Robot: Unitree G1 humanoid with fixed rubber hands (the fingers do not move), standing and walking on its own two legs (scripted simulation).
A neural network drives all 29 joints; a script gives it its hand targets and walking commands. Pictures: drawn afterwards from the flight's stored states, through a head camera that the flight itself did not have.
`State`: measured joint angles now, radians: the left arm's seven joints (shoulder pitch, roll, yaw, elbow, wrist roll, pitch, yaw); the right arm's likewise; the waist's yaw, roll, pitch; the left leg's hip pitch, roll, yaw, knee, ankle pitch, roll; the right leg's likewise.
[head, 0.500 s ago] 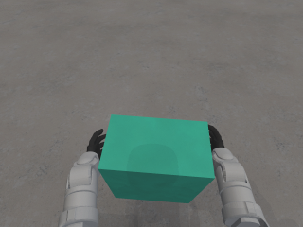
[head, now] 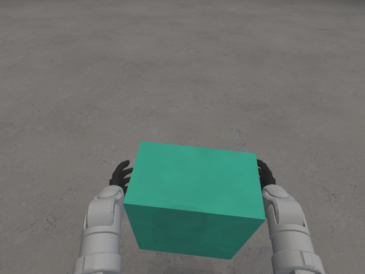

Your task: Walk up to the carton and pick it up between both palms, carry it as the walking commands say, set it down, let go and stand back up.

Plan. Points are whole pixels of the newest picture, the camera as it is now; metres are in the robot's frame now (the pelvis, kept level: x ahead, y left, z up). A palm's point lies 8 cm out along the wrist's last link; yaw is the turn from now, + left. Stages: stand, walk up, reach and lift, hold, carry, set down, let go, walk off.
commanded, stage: reach and lift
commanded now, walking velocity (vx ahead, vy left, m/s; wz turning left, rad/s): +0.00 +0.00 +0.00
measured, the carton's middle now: (190, 206) +0.28 +0.02 -0.01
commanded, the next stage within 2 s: hold in 1.26 s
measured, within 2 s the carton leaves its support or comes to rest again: neither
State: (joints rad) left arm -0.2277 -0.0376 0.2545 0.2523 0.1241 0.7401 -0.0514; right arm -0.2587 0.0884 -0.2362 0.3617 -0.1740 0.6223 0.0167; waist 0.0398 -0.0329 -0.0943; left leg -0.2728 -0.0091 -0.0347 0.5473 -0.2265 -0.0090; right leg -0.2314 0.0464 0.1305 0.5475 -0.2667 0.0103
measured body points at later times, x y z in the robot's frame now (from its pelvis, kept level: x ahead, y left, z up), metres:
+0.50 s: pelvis +0.01 +0.00 +0.00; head -0.02 +0.01 +0.45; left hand +0.32 +0.18 +0.06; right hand +0.32 -0.16 +0.05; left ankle +0.05 +0.12 -0.73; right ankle +0.02 -0.13 -0.73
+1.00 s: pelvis -0.01 +0.00 +0.00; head -0.05 +0.02 +0.45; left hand +0.29 +0.18 +0.04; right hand +0.30 -0.16 +0.05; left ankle +0.05 +0.12 -0.73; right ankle +0.02 -0.13 -0.73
